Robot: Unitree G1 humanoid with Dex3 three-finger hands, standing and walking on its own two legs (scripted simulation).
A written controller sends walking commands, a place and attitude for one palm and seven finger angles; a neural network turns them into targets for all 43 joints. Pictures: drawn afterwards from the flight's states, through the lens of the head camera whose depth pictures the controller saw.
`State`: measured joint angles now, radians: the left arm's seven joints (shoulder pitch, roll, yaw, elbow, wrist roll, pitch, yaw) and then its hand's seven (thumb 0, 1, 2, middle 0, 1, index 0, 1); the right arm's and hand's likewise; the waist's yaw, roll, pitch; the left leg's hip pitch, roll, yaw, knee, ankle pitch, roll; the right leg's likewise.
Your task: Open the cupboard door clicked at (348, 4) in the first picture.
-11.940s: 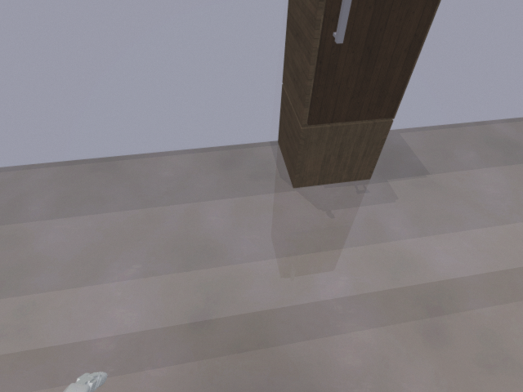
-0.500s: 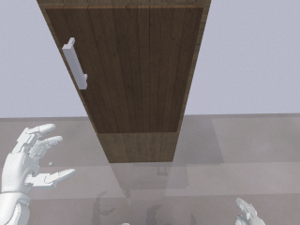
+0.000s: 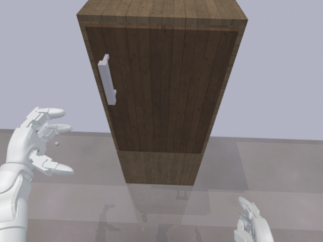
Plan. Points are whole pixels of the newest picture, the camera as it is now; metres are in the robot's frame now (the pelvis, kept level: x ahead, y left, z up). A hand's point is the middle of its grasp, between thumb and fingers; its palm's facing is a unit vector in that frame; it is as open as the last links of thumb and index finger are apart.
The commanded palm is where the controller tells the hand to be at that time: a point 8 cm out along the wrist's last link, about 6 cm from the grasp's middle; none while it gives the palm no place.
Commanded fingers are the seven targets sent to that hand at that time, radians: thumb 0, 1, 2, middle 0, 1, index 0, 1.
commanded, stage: raise the hand with hooked fingers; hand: left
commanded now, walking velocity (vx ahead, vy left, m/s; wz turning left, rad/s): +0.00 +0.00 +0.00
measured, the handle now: (109, 80) +0.53 +0.23 +0.11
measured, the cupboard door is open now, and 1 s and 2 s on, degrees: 0 0 0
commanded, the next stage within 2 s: move the hooked fingers beside the handle in 0.60 s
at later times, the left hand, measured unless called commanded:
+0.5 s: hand (63, 133) +0.30 +0.26 +0.13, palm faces +0.16 -0.99 -0.03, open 14.0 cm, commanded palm +0.26 +0.30 +0.13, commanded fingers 0.00 -0.50 0.30 -0.30 -1.20 -0.30 -1.20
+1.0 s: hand (70, 124) +0.33 +0.26 +0.12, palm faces +0.13 -0.99 -0.03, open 14.0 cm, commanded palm +0.30 +0.30 +0.13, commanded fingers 0.00 -0.50 0.30 -0.30 -1.20 -0.30 -1.20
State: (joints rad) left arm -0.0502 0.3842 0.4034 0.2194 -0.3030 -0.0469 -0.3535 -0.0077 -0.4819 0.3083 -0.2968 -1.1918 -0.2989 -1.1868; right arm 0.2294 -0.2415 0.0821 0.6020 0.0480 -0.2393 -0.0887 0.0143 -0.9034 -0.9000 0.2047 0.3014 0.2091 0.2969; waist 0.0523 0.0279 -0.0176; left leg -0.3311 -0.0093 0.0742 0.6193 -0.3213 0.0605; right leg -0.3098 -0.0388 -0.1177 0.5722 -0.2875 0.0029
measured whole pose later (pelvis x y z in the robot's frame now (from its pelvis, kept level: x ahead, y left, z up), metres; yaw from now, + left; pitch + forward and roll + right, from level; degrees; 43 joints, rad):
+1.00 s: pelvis -0.01 -0.04 +0.00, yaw +0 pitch +2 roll +0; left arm -0.32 0.49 0.48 0.58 -0.28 -0.09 -0.43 -0.01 -0.50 0.30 -0.30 -1.20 -0.30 -1.20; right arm 0.25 -0.30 0.05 0.65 0.07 -0.21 -0.12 0.01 -0.90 -0.90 0.20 0.30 0.21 0.30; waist 0.02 0.03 0.01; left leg -0.35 0.03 0.06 0.60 -0.30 0.01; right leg -0.33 0.00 -0.13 0.57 -0.28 -0.05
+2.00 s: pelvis +0.00 +0.00 -0.01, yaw -1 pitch +10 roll -2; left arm -0.73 0.62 0.48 1.06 -0.18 -0.22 -0.43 -0.01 -0.50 0.30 -0.30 -1.20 -0.30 -1.20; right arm 0.37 -0.30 0.05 0.66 0.04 -0.08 -0.08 0.01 -0.91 -0.90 0.20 0.30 0.21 0.30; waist -0.07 0.00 -0.03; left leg -0.51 0.01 0.08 0.67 -0.33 0.06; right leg -0.49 -0.02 -0.11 0.61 -0.29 0.00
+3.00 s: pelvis +0.01 +0.00 -0.01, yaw -2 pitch +14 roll -3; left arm -0.81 0.70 0.55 1.15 -0.16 -0.28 -0.46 -0.01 -0.49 0.30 -0.30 -1.20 -0.30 -1.20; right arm 0.38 -0.29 0.06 0.61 0.03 0.03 -0.06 0.01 -0.91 -0.90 0.20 0.30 0.21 0.30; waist -0.10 0.00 -0.06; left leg -0.61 0.03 0.08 0.74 -0.37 0.06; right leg -0.58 0.00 -0.10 0.65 -0.31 0.00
